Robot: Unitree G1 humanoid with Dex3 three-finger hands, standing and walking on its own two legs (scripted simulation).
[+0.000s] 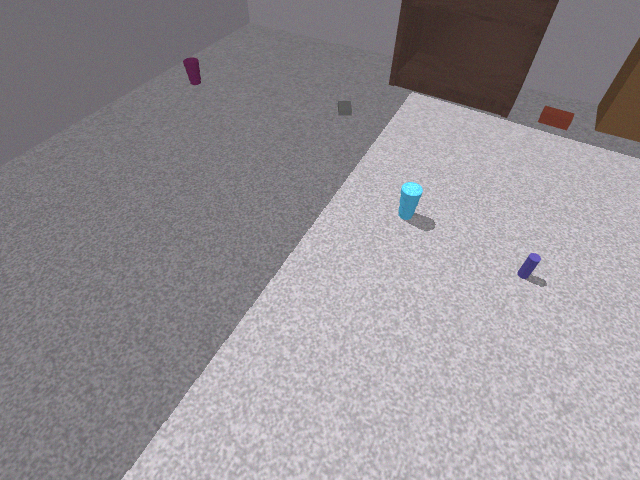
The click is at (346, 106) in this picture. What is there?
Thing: flat box
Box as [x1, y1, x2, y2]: [338, 101, 351, 115]
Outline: 338,101 338,113 344,115 351,115 350,101
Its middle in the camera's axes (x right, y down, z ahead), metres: +0.15 -0.78 +2.34
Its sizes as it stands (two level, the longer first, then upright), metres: 0.109 0.078 0.034
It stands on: the floor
